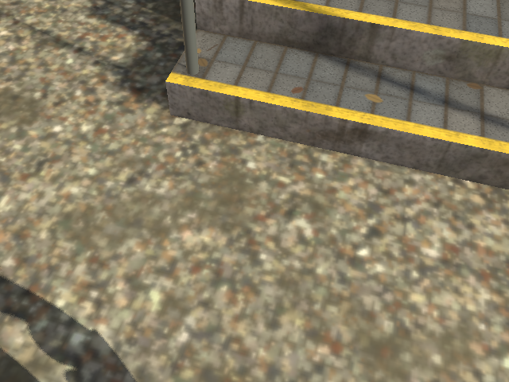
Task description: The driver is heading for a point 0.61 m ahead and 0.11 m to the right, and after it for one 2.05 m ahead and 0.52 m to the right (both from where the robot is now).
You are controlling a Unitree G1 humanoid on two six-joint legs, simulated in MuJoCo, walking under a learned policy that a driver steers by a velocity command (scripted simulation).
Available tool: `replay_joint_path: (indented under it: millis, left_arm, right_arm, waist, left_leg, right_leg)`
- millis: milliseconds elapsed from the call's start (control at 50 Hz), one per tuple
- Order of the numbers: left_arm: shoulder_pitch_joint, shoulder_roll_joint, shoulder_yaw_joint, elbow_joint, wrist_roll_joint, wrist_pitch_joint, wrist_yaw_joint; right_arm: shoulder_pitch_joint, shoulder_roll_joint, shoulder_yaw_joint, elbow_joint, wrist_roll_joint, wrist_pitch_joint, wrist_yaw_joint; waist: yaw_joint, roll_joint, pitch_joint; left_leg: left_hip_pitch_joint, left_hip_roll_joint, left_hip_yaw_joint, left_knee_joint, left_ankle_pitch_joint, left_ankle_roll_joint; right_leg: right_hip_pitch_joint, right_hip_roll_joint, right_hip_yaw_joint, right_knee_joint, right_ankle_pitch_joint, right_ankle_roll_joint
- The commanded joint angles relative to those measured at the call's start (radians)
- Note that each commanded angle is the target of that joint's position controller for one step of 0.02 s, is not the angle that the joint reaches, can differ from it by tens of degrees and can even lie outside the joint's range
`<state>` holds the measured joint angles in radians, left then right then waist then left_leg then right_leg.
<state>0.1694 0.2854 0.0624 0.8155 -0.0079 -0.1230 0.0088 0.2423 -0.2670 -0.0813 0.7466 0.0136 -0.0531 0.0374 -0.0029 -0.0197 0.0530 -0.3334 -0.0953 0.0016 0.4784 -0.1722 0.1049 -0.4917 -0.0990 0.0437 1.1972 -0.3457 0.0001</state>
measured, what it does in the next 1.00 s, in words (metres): walks ahead: right foot, then left foot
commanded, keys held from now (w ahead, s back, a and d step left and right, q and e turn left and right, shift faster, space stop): w+q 0.04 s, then w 0.24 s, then w+e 0.72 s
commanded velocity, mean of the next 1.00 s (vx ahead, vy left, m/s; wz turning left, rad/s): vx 0.50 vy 0.00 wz -0.13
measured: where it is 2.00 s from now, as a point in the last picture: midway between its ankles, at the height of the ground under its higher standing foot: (336, 215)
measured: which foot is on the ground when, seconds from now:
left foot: down 0.00-0.40, up 0.42-0.86, down 0.88-1.00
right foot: up 0.00-0.36, down 0.38-0.90, up 0.92-1.00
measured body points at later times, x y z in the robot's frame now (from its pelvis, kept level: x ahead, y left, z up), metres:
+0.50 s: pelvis +0.29 -0.05 +0.00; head +0.31 -0.05 +0.45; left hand +0.42 +0.22 -0.10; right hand +0.38 -0.32 -0.13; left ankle +0.15 +0.07 -0.64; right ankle +0.36 -0.13 -0.74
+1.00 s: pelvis +0.55 -0.02 +0.00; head +0.58 -0.01 +0.45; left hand +0.66 +0.26 -0.12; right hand +0.68 -0.30 -0.08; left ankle +0.62 +0.09 -0.74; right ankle +0.43 -0.11 -0.66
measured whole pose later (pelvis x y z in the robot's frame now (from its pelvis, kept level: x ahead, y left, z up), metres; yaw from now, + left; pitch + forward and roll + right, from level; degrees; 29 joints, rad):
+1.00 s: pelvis +0.55 -0.02 +0.00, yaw -13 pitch +2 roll +0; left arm 0.35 0.32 0.08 0.76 0.03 -0.02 -0.02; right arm 0.15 -0.25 -0.03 0.69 -0.05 -0.08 0.00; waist 0.04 -0.03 0.00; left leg -0.33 -0.02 -0.02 0.48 -0.18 0.01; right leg -0.37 0.06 0.06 1.06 -0.43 -0.06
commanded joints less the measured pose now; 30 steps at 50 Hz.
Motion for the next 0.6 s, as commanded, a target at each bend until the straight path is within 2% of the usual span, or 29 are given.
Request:
replay_joint_path:
  millis: [20, 60, 100, 160, 220, 260, 320, 340, 360, 380, 400, 420, 440, 460, 480, 500, 520, 560, 600]
  left_arm:
    - [0.042, 0.096, 0.031, -0.067, 0.020, 0.010, 0.003]
    - [-0.015, 0.075, 0.025, -0.091, 0.026, 0.019, 0.005]
    - [-0.084, 0.058, 0.016, -0.110, 0.024, 0.019, 0.002]
    - [-0.176, 0.036, 0.004, -0.132, 0.014, 0.010, -0.014]
    - [-0.250, 0.049, 0.002, -0.159, 0.003, 0.001, -0.030]
    - [-0.284, 0.061, 0.003, -0.179, 0.003, -0.007, -0.041]
    - [-0.243, 0.077, 0.006, -0.179, 0.000, -0.013, -0.053]
    - [-0.192, 0.092, 0.013, -0.168, -0.001, -0.013, -0.053]
    - [-0.089, 0.114, 0.026, -0.138, 0.001, -0.012, -0.049]
    - [0.065, 0.150, 0.040, -0.104, 0.008, -0.010, -0.046]
    - [0.214, 0.224, 0.056, -0.087, 0.023, -0.008, -0.044]
    - [0.252, 0.209, 0.055, -0.058, -0.002, 0.001, -0.054]
    - [0.200, 0.145, 0.036, -0.071, -0.024, 0.009, -0.052]
    - [0.139, 0.115, 0.028, -0.094, -0.012, 0.019, -0.046]
    - [0.095, 0.108, 0.023, -0.104, 0.000, 0.025, -0.045]
    - [0.074, 0.092, 0.016, -0.114, 0.005, 0.024, -0.044]
    - [0.066, 0.095, 0.015, -0.120, 0.009, 0.026, -0.042]
    - [0.076, 0.106, 0.019, -0.121, 0.000, 0.025, -0.036]
    - [0.099, 0.135, 0.029, -0.115, -0.005, 0.025, -0.025]
  right_arm:
    - [-0.018, -0.122, -0.028, -0.083, 0.000, -0.028, -0.015]
    - [0.018, -0.142, -0.032, -0.072, 0.001, -0.030, -0.031]
    - [0.057, -0.134, -0.028, -0.057, 0.002, -0.027, -0.042]
    - [0.104, -0.127, -0.022, -0.033, 0.003, -0.025, -0.047]
    - [0.150, -0.140, -0.021, -0.005, 0.004, -0.026, -0.047]
    - [0.177, -0.142, -0.021, 0.012, 0.004, -0.021, -0.050]
    - [0.167, -0.160, -0.026, 0.023, 0.000, -0.008, -0.057]
    - [0.148, -0.167, -0.027, 0.020, -0.002, -0.005, -0.057]
    - [0.129, -0.165, -0.024, 0.017, -0.004, -0.002, -0.056]
    - [0.111, -0.148, -0.013, 0.004, -0.012, -0.002, -0.056]
    - [0.181, -0.089, 0.006, -0.016, -0.024, -0.013, -0.055]
    - [0.243, -0.059, 0.020, -0.007, -0.014, -0.032, -0.047]
    - [0.164, -0.135, 0.008, -0.026, -0.001, -0.050, -0.038]
    - [0.057, -0.146, 0.008, -0.051, 0.012, -0.063, -0.031]
    - [0.003, -0.132, 0.010, -0.064, 0.000, -0.071, -0.030]
    - [-0.007, -0.133, 0.002, -0.067, -0.022, -0.070, -0.034]
    - [0.009, -0.120, 0.002, -0.071, -0.029, -0.067, -0.036]
    - [0.025, -0.095, 0.005, -0.075, -0.032, -0.055, -0.042]
    - [-0.034, -0.081, 0.011, -0.097, -0.032, -0.046, -0.051]
  waist:
    - [0.035, 0.047, -0.122]
    - [0.022, 0.050, -0.097]
    - [-0.008, 0.072, -0.079]
    - [-0.055, 0.103, -0.058]
    - [-0.088, 0.107, -0.020]
    - [-0.098, 0.103, -0.006]
    - [-0.069, 0.128, -0.013]
    - [-0.041, 0.136, -0.042]
    - [0.014, 0.127, -0.110]
    - [0.084, 0.101, -0.226]
    - [0.092, -0.084, -0.383]
    - [0.072, -0.311, -0.429]
    - [0.084, -0.193, -0.299]
    - [0.083, -0.087, -0.178]
    - [0.054, 0.003, -0.090]
    - [0.028, 0.026, -0.074]
    - [0.004, 0.003, -0.078]
    - [-0.013, -0.038, -0.089]
    - [-0.003, -0.043, -0.075]
  left_leg:
    - [0.160, 0.256, -0.329, -0.248, 0.282, 0.196]
    - [0.138, 0.237, -0.280, -0.262, 0.319, 0.189]
    - [0.145, 0.215, -0.241, -0.262, 0.317, 0.160]
    - [0.147, 0.197, -0.209, -0.264, 0.217, 0.119]
    - [0.204, 0.240, -0.249, -0.248, 0.161, 0.119]
    - [0.296, 0.279, -0.285, -0.206, 0.200, 0.120]
    - [0.390, 0.317, -0.287, -0.151, 0.353, 0.095]
    - [0.396, 0.304, -0.260, -0.098, 0.516, 0.080]
    - [0.387, 0.265, -0.213, 0.018, 0.701, 0.061]
    - [0.295, 0.220, -0.166, 0.215, 0.705, 0.031]
    - [-0.010, 0.100, -0.106, 0.571, 0.358, -0.033]
    - [-0.293, -0.011, -0.103, 0.822, -0.345, -0.085]
    - [-0.426, 0.061, -0.161, 0.892, -0.340, -0.073]
    - [-0.446, 0.105, -0.139, 0.866, -0.257, -0.066]
    - [-0.427, 0.136, -0.115, 0.784, -0.197, -0.067]
    - [-0.378, 0.166, -0.112, 0.700, -0.153, -0.072]
    - [-0.331, 0.175, -0.105, 0.651, -0.134, -0.083]
    - [-0.294, 0.177, -0.085, 0.564, -0.125, -0.111]
    - [-0.297, 0.167, -0.068, 0.448, -0.058, -0.138]
  right_leg:
    - [-0.130, -0.036, 0.025, -0.088, 0.084, 0.024]
    - [-0.159, -0.020, 0.009, -0.195, 0.175, 0.047]
    - [-0.172, -0.005, 0.003, -0.343, 0.303, 0.053]
    - [-0.116, 0.029, -0.012, -0.548, 0.471, 0.039]
    - [-0.119, 0.043, -0.012, -0.630, 0.488, 0.016]
    - [-0.167, 0.049, -0.009, -0.666, 0.426, -0.007]
    - [-0.140, 0.065, -0.033, -0.699, 0.305, -0.052]
    - [-0.058, 0.091, -0.060, -0.709, 0.270, -0.074]
    - [0.094, 0.128, -0.092, -0.734, 0.292, -0.104]
    - [0.337, 0.074, -0.029, -0.705, 0.354, -0.157]
    - [0.705, -0.132, 0.315, -0.702, 0.362, -0.287]
    - [0.876, -0.266, 0.701, -0.854, 0.201, -0.401]
    - [0.809, -0.240, 0.692, -0.895, 0.027, -0.351]
    - [0.668, -0.198, 0.551, -0.910, 0.039, -0.308]
    - [0.523, -0.154, 0.457, -0.937, 0.134, -0.287]
    - [0.447, -0.121, 0.405, -0.954, 0.231, -0.273]
    - [0.400, -0.096, 0.378, -0.972, 0.296, -0.273]
    - [0.346, -0.072, 0.325, -0.990, 0.378, -0.285]
    - [0.301, -0.055, 0.278, -1.004, 0.411, -0.284]
Keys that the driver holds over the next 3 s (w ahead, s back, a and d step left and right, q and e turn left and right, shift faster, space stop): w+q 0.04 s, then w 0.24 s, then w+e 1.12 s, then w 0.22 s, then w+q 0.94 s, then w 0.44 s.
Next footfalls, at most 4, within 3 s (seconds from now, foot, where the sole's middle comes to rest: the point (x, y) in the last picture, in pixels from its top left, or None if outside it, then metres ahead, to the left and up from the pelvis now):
0.38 right None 0.40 -0.12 -0.77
0.88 left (229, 303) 0.66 0.08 -0.77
1.36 right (337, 257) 0.81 -0.24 -0.77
1.86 left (320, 186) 1.07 -0.21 -0.77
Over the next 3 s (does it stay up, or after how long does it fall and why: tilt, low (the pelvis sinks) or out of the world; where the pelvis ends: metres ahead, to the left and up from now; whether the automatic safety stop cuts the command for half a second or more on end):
stays up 1.54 -0.39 0.18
